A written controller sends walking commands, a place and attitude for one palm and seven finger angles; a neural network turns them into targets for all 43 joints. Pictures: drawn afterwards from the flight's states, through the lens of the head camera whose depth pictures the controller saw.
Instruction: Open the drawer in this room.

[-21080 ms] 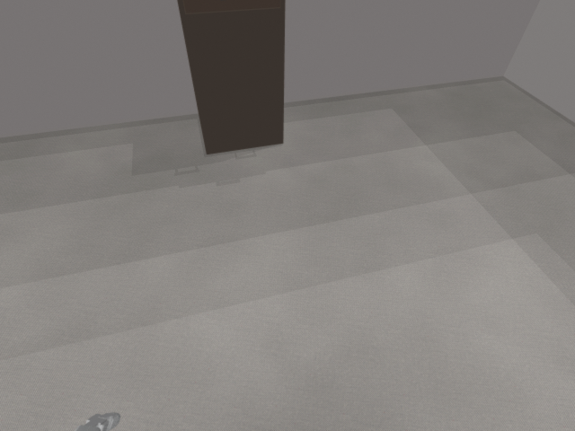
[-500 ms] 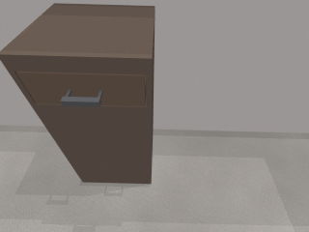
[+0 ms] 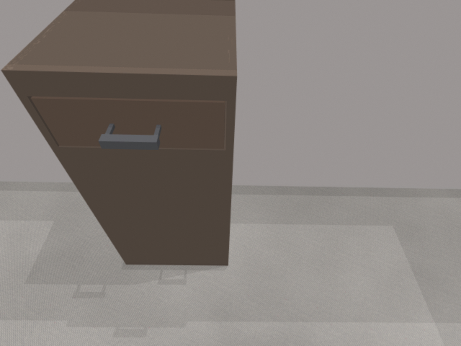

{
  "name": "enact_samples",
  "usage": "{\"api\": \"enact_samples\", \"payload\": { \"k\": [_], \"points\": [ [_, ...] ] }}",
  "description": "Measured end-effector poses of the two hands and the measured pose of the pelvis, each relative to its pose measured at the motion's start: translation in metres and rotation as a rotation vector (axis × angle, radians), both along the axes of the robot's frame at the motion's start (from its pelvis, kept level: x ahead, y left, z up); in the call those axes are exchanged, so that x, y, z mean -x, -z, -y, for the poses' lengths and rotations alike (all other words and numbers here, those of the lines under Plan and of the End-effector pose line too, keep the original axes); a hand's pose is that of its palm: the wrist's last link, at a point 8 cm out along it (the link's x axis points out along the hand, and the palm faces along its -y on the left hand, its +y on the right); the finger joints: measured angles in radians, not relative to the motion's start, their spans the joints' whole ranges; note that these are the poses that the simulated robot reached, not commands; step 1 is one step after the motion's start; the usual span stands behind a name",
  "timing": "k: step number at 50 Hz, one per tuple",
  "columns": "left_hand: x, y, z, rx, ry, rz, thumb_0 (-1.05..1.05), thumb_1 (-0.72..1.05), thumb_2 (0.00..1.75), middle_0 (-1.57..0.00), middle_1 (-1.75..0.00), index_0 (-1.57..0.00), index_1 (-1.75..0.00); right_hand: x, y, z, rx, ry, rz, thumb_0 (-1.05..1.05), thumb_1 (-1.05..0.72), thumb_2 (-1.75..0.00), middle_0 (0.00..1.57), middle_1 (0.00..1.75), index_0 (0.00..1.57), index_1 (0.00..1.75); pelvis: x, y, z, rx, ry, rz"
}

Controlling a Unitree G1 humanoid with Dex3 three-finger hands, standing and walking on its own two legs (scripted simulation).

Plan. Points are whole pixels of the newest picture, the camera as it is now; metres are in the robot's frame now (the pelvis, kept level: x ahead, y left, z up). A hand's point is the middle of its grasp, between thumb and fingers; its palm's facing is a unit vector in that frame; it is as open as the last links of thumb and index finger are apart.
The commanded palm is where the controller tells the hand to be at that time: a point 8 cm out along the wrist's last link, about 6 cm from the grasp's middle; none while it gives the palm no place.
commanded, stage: look again from close up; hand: left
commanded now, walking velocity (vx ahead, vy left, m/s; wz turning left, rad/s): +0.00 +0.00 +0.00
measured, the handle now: (132, 135) +0.53 +0.25 +0.05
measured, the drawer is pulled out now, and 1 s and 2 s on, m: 0.00 0.00 0.00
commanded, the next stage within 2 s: shuffle to correct the standing spot in 0.26 s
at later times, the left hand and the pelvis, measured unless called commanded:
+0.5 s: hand out of the picture -0.06 +0.19 -0.18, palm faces +0.00 -0.99 -0.16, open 7.3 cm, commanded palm none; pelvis -0.03 +0.03 +0.00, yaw -1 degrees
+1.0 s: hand out of the picture +0.05 +0.20 -0.17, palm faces +0.01 -0.98 -0.20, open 7.3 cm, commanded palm none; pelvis +0.04 +0.02 +0.00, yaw -2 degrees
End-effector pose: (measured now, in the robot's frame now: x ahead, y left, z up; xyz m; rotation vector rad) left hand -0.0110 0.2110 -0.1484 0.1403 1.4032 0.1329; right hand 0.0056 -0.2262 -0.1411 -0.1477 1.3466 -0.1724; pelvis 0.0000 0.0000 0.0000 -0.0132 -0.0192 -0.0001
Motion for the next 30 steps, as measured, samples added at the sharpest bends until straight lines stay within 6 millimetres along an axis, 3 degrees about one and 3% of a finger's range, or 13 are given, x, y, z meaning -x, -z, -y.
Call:
{"api": "enact_samples", "payload": {
  "k": [8,15,23,30],
  "points": [
    [0.004,0.002,-0.025,0.002,0.014,0.064,0.01,0.92,0.90,-0.20,-0.30,-0.20,-0.30,0.026,-0.001,-0.024,-0.007,-0.005,0.009,0.01,-0.93,-0.89,0.20,0.30,0.20,0.30,0.020,0.000,-0.018,-0.004,0.010,0.024],
    [0.021,0.000,-0.037,0.003,0.020,0.042,0.00,0.91,0.90,-0.19,-0.30,-0.20,-0.30,0.052,-0.002,-0.040,-0.027,0.006,-0.026,0.01,-0.92,-0.89,0.20,0.30,0.20,0.30,0.031,-0.001,-0.028,-0.011,0.014,0.014],
    [0.046,0.000,-0.034,0.017,0.006,-0.024,0.00,0.91,0.90,-0.19,-0.30,-0.20,-0.30,0.067,-0.001,-0.045,-0.040,0.018,-0.076,0.01,-0.91,-0.89,0.20,0.30,0.21,0.30,0.031,-0.001,-0.031,-0.014,0.016,0.006],
    [0.052,0.001,-0.021,0.032,-0.029,-0.065,0.00,0.91,0.90,-0.19,-0.30,-0.20,-0.30,0.059,0.005,-0.035,-0.041,0.022,-0.107,0.01,-0.91,-0.89,0.20,0.30,0.21,0.30,0.012,0.003,-0.024,-0.011,0.013,-0.005]
  ]
}}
